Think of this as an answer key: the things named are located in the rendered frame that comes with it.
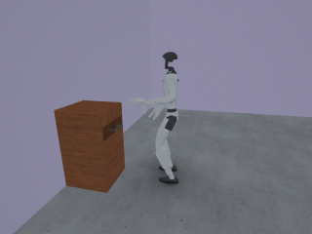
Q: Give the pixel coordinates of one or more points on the robot left hand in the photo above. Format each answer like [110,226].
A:
[138,100]

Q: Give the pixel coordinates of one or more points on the robot torso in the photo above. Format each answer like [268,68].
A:
[171,108]

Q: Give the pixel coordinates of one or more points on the drawer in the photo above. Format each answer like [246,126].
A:
[111,126]

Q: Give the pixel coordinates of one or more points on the robot left upper arm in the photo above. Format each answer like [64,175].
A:
[170,82]

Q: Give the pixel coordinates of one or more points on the robot right hand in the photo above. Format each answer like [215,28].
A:
[157,111]

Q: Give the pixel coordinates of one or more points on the cabinet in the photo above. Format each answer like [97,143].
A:
[88,161]

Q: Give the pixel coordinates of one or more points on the robot left shin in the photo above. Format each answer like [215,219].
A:
[165,162]

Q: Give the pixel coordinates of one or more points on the left robot forearm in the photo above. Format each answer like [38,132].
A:
[158,100]

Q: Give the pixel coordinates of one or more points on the right robot forearm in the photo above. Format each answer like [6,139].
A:
[162,106]

